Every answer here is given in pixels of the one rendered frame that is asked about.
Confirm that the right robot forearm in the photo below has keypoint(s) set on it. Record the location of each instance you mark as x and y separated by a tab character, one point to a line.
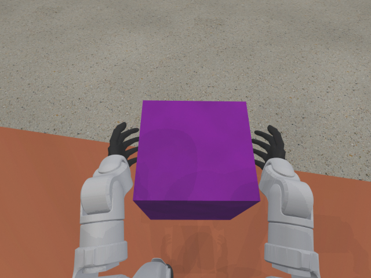
290	246

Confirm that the left robot shin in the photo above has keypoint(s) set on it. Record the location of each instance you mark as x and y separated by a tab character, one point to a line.
158	260

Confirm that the robot left hand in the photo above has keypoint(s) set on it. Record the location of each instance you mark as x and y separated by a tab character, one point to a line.
117	146

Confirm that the robot left thigh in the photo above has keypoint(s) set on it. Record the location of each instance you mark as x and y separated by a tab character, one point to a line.
153	270

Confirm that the left robot forearm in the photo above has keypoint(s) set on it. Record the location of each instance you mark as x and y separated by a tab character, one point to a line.
102	245

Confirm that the carton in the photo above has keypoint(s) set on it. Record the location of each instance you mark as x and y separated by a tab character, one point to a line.
195	160

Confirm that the robot right hand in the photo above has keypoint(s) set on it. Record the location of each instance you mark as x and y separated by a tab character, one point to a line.
274	150

